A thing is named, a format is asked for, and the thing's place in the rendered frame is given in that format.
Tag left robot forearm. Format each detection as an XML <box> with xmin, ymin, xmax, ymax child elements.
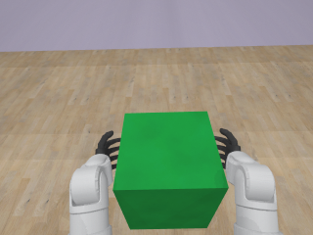
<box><xmin>68</xmin><ymin>154</ymin><xmax>113</xmax><ymax>235</ymax></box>

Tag left robot hand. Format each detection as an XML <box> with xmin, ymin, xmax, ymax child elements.
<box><xmin>95</xmin><ymin>130</ymin><xmax>121</xmax><ymax>169</ymax></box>

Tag carton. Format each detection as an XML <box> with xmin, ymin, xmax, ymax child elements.
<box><xmin>112</xmin><ymin>111</ymin><xmax>229</xmax><ymax>230</ymax></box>

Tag right robot forearm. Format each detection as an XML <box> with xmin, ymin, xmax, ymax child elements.
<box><xmin>225</xmin><ymin>151</ymin><xmax>284</xmax><ymax>235</ymax></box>

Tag right robot hand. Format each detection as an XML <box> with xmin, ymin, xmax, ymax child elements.
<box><xmin>214</xmin><ymin>128</ymin><xmax>241</xmax><ymax>169</ymax></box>

